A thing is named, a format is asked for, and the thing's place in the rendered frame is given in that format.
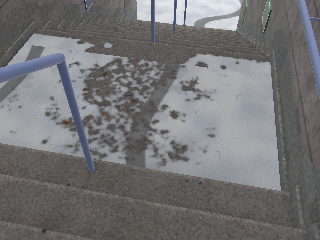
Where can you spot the stairs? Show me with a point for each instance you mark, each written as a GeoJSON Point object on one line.
{"type": "Point", "coordinates": [52, 196]}
{"type": "Point", "coordinates": [186, 36]}

